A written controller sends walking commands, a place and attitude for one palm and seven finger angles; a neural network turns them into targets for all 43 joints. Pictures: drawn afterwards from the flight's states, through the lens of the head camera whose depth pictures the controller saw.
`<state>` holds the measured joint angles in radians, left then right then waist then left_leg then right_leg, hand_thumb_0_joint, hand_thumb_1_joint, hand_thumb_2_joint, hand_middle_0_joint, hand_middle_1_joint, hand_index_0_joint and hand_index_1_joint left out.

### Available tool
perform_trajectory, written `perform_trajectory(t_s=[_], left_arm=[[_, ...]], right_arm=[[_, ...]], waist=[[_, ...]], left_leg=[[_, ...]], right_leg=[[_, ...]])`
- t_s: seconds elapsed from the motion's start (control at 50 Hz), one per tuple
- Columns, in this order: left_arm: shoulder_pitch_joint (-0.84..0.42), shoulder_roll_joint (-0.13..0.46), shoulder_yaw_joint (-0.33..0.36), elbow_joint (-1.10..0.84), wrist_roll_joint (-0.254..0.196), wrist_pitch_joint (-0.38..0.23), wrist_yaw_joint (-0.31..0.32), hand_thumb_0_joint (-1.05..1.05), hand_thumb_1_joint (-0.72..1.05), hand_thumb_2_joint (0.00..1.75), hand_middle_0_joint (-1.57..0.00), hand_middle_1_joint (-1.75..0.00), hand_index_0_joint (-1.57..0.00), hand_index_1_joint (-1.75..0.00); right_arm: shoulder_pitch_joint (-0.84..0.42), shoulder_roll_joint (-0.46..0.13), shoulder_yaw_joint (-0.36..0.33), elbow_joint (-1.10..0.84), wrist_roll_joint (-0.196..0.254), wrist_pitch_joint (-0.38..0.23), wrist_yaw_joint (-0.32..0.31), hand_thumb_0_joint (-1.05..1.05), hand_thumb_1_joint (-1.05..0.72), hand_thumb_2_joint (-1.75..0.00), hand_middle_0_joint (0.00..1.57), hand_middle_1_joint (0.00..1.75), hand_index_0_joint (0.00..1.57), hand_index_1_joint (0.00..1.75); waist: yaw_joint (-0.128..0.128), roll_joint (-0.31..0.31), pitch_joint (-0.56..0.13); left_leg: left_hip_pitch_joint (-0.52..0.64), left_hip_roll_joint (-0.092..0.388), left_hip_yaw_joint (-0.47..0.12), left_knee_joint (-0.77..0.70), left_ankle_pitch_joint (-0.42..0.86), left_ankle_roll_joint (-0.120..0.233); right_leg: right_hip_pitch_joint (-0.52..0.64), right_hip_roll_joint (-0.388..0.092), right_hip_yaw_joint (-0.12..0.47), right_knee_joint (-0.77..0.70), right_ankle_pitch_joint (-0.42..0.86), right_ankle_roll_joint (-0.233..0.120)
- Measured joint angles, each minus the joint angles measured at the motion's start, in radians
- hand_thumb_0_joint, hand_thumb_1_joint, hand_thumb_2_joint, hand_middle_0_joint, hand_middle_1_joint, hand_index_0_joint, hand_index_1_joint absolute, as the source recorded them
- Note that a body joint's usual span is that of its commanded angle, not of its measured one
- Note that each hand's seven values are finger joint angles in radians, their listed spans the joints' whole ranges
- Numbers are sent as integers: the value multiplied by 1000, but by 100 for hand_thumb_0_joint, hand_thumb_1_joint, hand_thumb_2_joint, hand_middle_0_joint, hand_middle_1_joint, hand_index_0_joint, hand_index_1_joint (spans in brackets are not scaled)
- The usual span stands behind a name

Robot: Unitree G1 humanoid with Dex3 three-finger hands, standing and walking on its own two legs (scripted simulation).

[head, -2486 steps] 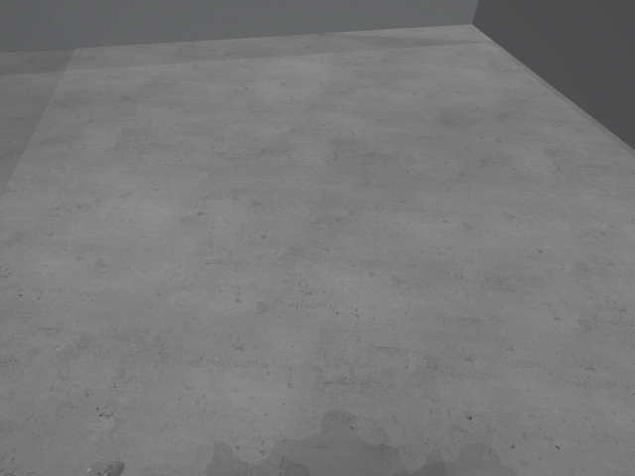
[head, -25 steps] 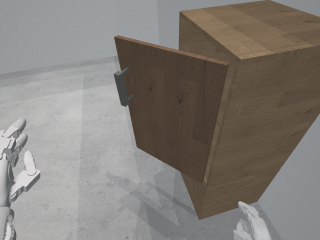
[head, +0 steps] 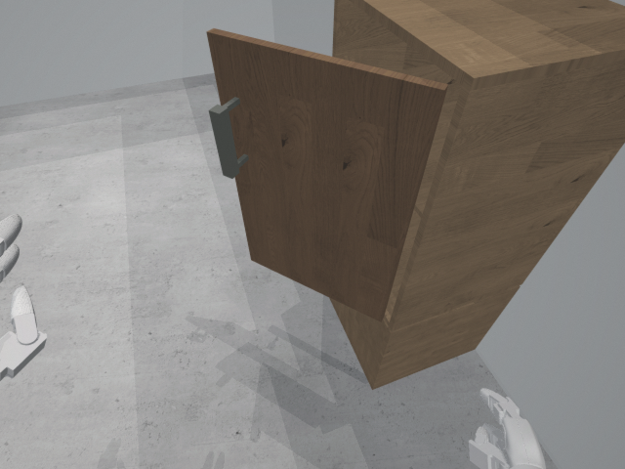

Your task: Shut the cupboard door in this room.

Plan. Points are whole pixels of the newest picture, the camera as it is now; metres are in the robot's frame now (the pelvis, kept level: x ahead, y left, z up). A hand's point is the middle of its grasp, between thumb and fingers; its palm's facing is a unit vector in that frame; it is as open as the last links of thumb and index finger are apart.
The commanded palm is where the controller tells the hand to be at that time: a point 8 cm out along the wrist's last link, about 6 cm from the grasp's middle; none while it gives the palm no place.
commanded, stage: step back with the hand held close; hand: left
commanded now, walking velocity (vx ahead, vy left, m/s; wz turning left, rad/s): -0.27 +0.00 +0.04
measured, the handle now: (232, 138) +0.64 +0.19 +0.08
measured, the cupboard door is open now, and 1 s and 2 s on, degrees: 40 40 40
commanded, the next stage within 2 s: stop stepping back and stand still in 0.80 s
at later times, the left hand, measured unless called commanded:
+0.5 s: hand out of the picture +0.10 +0.27 +0.16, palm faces +0.49 -0.77 -0.41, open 7.4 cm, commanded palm +0.04 +0.31 +0.18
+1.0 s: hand out of the picture +0.00 +0.30 +0.17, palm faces +0.42 -0.81 -0.42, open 7.4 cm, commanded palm -0.08 +0.33 +0.18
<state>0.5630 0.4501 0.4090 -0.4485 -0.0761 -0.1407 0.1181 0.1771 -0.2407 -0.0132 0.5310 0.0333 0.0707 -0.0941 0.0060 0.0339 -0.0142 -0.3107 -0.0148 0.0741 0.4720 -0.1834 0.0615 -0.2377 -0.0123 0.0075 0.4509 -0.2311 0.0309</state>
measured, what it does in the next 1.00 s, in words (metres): walks backwards: right foot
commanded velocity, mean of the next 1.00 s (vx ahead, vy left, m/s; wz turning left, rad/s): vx -0.29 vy -0.01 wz -0.02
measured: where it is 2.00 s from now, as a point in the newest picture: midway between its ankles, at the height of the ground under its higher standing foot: outside the picture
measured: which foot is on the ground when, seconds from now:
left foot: down 0.00-1.00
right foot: down 0.00-0.52, up 0.54-0.70, down 0.72-1.00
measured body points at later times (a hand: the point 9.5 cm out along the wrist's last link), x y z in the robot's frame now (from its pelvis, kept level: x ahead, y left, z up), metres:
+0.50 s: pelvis -0.09 +0.01 -0.02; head -0.09 +0.03 +0.43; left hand +0.07 +0.31 +0.18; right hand +0.08 -0.23 -0.09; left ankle +0.04 +0.08 -0.73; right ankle -0.01 -0.14 -0.74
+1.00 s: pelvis -0.21 +0.02 -0.01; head -0.21 +0.06 +0.43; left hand -0.03 +0.34 +0.19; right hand -0.02 -0.20 -0.07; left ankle +0.01 +0.09 -0.73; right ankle -0.23 -0.10 -0.73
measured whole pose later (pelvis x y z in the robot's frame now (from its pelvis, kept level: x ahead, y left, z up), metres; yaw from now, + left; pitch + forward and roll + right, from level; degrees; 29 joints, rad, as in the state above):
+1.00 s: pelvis -0.21 +0.02 -0.01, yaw +3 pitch +0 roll -6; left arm 0.46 0.49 0.45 -0.48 -0.08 -0.25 0.10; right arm 0.17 -0.17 -0.01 0.60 0.00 -0.06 -0.07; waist -0.04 0.02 0.00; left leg -0.52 0.04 0.07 0.39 -0.01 0.03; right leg -0.23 0.10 -0.04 0.62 -0.53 -0.03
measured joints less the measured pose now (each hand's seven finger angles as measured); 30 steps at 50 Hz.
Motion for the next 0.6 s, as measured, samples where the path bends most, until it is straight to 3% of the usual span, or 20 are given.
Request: perform_trajectory(t_s=[0.22, 0.4, 0.5, 0.56, 0.6], left_arm=[[-39, -37, 27, 0, 44, -62, 13, 1, 89, 90, -21, -30, -21, -30], [-42, -66, 14, -46, 43, -103, 28, 1, 89, 90, -21, -30, -21, -30], [-62, -46, 3, -51, 43, -122, 42, 1, 89, 90, -21, -30, -21, -30], [-69, -21, 26, -43, 48, -129, 35, 1, 88, 90, -21, -30, -21, -30], [-72, 6, 48, -47, 47, -131, 25, 1, 88, 90, -21, -30, -21, -30]], right_arm=[[40, 13, 15, 9, -6, -71, 1, 1, -90, -90, 20, 30, 21, 30], [46, 26, 15, 63, -26, -108, 18, 2, -90, -90, 20, 30, 21, 30], [39, 20, 11, 78, -26, -109, 15, 2, -90, -90, 20, 30, 21, 30], [36, 24, 5, 71, -27, -122, 7, 2, -90, -90, 20, 30, 21, 30], [44, 34, -2, 72, -30, -134, 11, 2, -90, -90, 20, 30, 21, 30]], waist=[[5, -12, 13], [25, -20, 17], [1, -28, 22], [-26, -9, 34], [-39, 3, 30]], left_leg=[[-107, -6, -33, 100, 16, 18], [-166, 5, -38, 163, -85, -14], [-184, 3, -40, 151, -51, -11], [-193, 23, -49, 118, 28, 22], [-202, 41, -55, 89, 81, 26]], right_leg=[[-73, 16, 10, 107, -23, 8], [-115, 23, 1, 120, 14, -5], [-134, 23, 0, 115, 29, 0], [-160, 61, 7, 211, -64, -5], [-145, 92, 1, 297, -114, -12]])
